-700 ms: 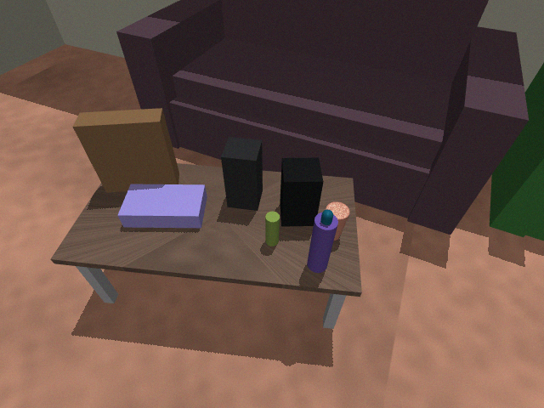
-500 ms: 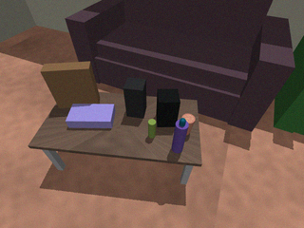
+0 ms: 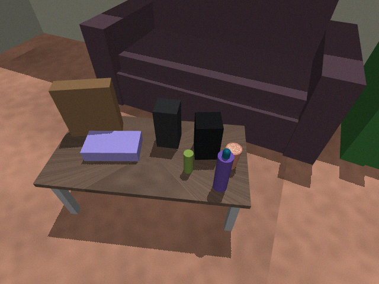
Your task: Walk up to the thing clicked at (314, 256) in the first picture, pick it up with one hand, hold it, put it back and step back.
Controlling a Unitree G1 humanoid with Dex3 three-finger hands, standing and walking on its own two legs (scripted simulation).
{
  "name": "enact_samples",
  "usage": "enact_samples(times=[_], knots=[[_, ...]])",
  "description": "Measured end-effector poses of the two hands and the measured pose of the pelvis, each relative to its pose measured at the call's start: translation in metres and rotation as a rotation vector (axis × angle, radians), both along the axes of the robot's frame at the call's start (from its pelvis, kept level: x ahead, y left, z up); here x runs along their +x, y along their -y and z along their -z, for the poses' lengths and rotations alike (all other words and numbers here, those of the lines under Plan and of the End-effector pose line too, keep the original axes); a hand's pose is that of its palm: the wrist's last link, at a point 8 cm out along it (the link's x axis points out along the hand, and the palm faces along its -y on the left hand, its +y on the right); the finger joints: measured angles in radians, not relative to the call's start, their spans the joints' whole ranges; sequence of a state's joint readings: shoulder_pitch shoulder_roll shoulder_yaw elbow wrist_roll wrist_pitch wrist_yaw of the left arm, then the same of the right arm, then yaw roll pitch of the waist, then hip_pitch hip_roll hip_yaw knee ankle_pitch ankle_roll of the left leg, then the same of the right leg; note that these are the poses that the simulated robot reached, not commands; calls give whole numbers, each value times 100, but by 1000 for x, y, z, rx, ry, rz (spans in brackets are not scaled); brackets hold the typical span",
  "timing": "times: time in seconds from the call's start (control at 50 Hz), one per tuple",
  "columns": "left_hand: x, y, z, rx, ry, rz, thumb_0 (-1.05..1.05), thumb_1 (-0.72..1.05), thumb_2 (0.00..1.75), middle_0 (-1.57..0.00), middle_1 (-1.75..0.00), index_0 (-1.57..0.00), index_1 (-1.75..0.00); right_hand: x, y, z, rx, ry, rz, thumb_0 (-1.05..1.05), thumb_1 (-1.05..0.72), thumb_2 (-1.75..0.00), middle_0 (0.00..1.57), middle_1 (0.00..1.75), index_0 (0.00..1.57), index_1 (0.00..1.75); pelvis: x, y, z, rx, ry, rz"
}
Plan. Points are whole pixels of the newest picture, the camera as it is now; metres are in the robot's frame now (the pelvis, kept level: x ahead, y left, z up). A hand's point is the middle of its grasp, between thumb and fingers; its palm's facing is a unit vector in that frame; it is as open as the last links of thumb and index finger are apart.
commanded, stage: stand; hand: right
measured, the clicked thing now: (223, 169) +0.62 -0.13 -0.30
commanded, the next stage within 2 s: walk up in 0.42 s
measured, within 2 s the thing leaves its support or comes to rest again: neither
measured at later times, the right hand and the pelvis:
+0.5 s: hand out of the picture +0.07 -0.25 -0.16, palm faces -0.04 +0.94 -0.33, open 7.4 cm; pelvis +0.00 +0.01 +0.00, yaw +0 degrees
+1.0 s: hand out of the picture +0.14 -0.14 -0.15, palm faces +0.04 +0.94 -0.34, open 7.4 cm; pelvis +0.12 +0.13 -0.01, yaw -2 degrees
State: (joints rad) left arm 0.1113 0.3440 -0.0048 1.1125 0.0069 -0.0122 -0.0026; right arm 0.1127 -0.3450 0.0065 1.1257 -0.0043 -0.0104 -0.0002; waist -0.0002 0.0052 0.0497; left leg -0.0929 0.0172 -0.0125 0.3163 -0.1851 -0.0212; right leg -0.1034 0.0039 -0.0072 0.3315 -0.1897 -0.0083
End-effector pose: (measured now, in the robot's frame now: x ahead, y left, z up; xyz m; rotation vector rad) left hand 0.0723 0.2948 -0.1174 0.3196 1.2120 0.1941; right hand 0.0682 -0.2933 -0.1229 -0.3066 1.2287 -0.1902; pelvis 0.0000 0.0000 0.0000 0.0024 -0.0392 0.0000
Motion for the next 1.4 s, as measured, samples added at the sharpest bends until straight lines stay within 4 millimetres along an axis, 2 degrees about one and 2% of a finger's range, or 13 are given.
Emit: enact_samples(times=[0.46,0.52,0.6,0.66,0.72,0.8,0.9,1.02,1.1,1.18,1.24,1.32,1.4], knots=[[-5,-3,-1,-2,14,-5,1,90,90,-20,-30,-21,-30,-4,2,0,4,-1,-4,1,-90,-90,21,30,20,30,-1,-2,1,-3,4,0],[-15,-16,-5,19,35,-20,1,90,89,-20,-30,-21,-30,1,6,-1,-6,-5,-20,1,-90,-90,21,30,20,30,4,-9,3,-13,1,3],[-34,-46,-10,62,-7,-50,1,90,89,-20,-30,-21,-30,14,4,-5,-24,3,-33,1,-90,-90,21,30,20,30,14,-27,5,-31,6,1],[-40,-75,-10,85,-40,-65,1,90,89,-20,-30,-21,-30,27,-6,-8,-38,4,-42,1,-91,-90,21,30,20,30,26,-44,9,-41,15,-4],[-36,-106,-3,98,-68,-65,1,89,89,-20,-30,-21,-30,44,-23,-9,-53,16,-45,1,-91,-90,20,30,20,30,41,-65,16,-47,18,-9],[-9,-147,18,111,-98,-32,1,90,90,-20,-30,-21,-30,62,-52,-4,-77,71,-22,1,-91,-90,20,30,20,30,64,-97,33,-14,27,14],[52,-159,14,83,-39,25,1,90,90,-20,-30,-20,-30,59,-89,-9,-46,61,33,0,-90,-90,21,30,20,30,89,-114,23,-12,28,26],[116,-156,-3,50,14,94,1,90,90,-20,-30,-20,-30,69,-112,-10,-12,36,55,1,-90,-90,21,30,20,30,128,-127,12,-4,18,42],[157,-150,-8,61,32,126,1,90,90,-20,-30,-20,-30,85,-113,-1,-8,18,65,1,-90,-90,21,30,20,30,152,-128,14,2,11,50],[195,-139,-2,80,83,134,1,90,90,-20,-30,-21,-30,110,-108,17,1,15,76,1,-90,-90,21,30,20,30,173,-121,26,1,13,59],[217,-127,-1,63,118,137,1,90,90,-20,-30,-20,-30,134,-110,23,2,21,77,1,-90,-90,21,30,20,30,183,-121,27,-1,16,69],[240,-117,1,31,146,153,1,90,90,-20,-30,-21,-30,166,-117,20,1,62,60,1,-90,-90,21,30,20,30,192,-126,25,2,11,77],[260,-119,12,-6,153,152,1,90,90,-20,-30,-21,-30,183,-122,15,-30,99,52,1,-90,-90,21,30,20,30,198,-135,29,10,14,81]])
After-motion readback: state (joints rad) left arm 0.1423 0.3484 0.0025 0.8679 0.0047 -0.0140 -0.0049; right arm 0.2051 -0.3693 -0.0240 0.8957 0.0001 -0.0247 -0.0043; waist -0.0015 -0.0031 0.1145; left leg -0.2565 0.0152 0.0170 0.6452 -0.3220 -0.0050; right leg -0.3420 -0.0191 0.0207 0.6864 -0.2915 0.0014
